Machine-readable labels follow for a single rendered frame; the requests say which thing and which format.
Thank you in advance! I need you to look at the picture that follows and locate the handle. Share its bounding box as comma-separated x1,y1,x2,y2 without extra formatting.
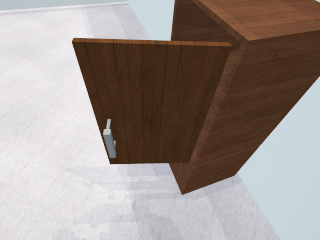
103,119,117,158

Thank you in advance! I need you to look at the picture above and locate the cupboard door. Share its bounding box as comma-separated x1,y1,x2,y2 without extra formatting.
72,38,232,165

